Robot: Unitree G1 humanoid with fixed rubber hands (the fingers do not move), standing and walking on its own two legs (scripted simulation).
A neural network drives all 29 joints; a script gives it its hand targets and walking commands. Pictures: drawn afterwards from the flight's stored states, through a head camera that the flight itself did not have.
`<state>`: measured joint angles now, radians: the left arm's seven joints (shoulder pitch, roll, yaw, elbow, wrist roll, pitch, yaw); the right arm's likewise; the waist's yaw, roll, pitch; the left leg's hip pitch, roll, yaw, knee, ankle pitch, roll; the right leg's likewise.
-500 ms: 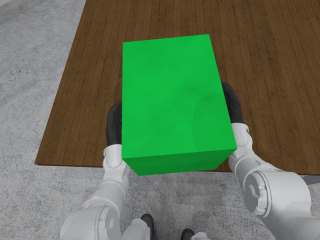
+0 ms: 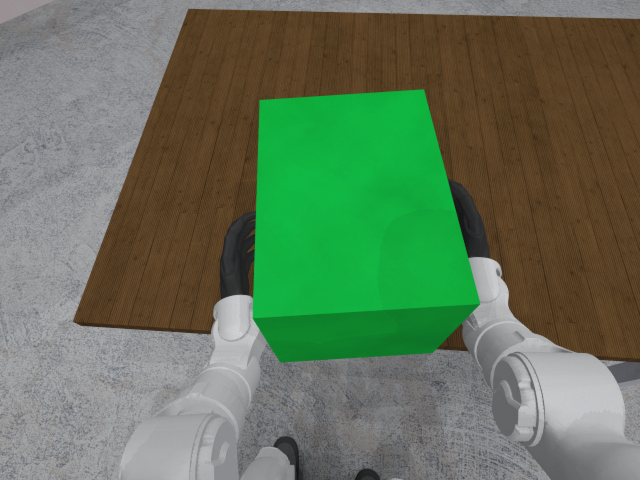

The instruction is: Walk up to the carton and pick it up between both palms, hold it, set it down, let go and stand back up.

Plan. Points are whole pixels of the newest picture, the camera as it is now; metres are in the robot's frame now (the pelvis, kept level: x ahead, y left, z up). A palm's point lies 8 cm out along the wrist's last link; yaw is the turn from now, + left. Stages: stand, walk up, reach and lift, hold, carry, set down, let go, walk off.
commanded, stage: reach and lift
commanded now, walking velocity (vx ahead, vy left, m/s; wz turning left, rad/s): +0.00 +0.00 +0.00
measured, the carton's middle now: (349, 231) +0.44 +0.03 -0.01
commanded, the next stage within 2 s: none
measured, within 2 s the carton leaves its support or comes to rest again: leaves its support in 0.02 s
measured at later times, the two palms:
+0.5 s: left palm (219, 279) +0.34 +0.17 +0.02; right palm (480, 228) +0.42 -0.12 +0.06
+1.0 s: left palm (188, 221) +0.35 +0.17 +0.14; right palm (541, 194) +0.39 -0.13 +0.17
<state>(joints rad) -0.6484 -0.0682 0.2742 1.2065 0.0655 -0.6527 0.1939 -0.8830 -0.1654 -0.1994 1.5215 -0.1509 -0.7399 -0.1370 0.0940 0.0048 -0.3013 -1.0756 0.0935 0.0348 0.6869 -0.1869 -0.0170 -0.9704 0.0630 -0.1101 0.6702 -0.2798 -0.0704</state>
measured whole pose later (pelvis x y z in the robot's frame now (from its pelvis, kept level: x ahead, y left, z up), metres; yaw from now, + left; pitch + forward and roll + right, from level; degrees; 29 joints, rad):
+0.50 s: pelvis +0.00 -0.02 +0.01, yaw +3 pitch +23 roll -1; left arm -0.53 0.01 0.09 1.05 -0.07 -0.40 0.21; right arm -0.74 -0.10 0.00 1.21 0.02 -0.40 -0.17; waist 0.04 0.00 -0.31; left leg -0.87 0.07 -0.01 0.67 -0.19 -0.04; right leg -0.76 0.05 -0.15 0.68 -0.32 -0.08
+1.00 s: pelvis -0.01 -0.02 +0.04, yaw +5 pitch -1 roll +1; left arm -0.62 0.01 0.27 0.79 0.14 0.14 0.05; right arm -0.73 -0.05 -0.11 0.97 0.04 0.03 -0.20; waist -0.01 -0.06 -0.08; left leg -0.26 0.03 0.01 0.35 -0.09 -0.03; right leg -0.18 0.03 -0.13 0.42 -0.24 -0.06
